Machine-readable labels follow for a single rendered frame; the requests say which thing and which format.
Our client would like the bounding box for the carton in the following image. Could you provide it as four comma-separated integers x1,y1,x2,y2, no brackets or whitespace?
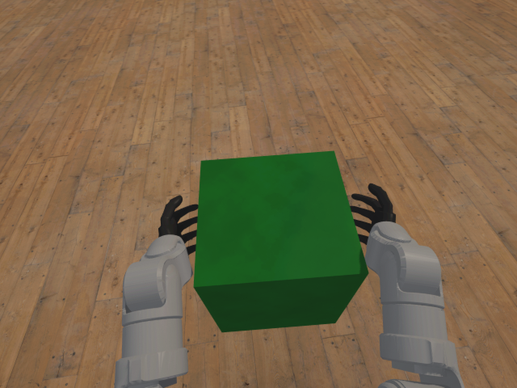
194,151,368,332

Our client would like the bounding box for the right robot forearm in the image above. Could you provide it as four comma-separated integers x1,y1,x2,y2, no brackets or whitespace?
365,221,464,388

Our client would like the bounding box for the left robot forearm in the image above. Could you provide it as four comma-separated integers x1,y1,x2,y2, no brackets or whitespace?
114,234,193,388

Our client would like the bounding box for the robot left hand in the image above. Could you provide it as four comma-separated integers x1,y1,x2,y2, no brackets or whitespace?
158,195,198,255

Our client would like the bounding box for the robot right hand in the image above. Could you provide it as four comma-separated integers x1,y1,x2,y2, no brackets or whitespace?
350,183,396,245

